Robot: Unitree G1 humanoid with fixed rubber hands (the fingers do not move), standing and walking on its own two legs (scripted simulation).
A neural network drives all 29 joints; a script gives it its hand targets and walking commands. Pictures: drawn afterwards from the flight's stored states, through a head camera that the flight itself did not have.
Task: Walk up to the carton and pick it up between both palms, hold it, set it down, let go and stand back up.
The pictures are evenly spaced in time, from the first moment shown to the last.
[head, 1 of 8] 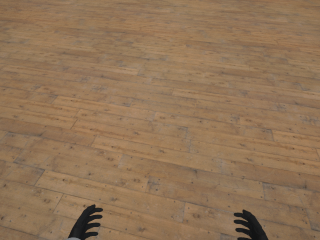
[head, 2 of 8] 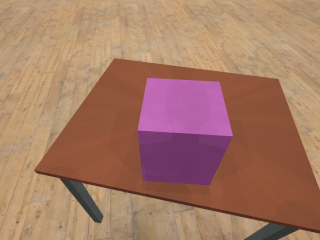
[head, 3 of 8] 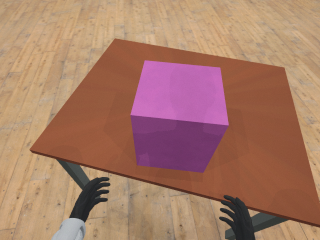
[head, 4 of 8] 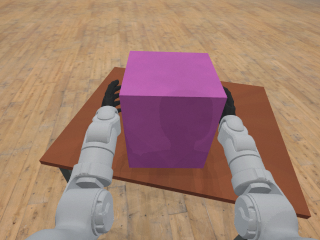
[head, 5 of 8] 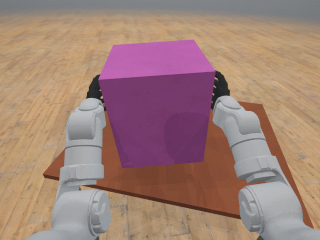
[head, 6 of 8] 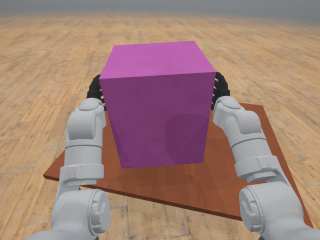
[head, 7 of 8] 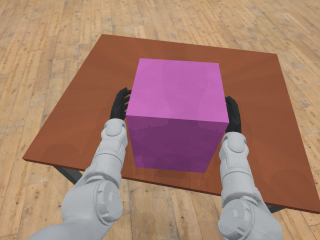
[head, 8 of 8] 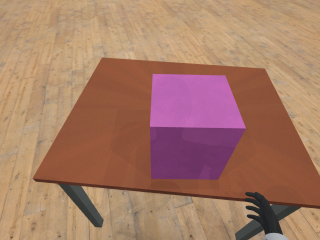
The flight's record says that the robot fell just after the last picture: no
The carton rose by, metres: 0.20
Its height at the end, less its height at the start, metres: +0.00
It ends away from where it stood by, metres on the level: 0.02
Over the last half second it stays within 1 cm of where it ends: yes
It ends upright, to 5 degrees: yes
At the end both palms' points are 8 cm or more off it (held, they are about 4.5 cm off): yes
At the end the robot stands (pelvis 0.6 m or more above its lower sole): yes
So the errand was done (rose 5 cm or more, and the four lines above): yes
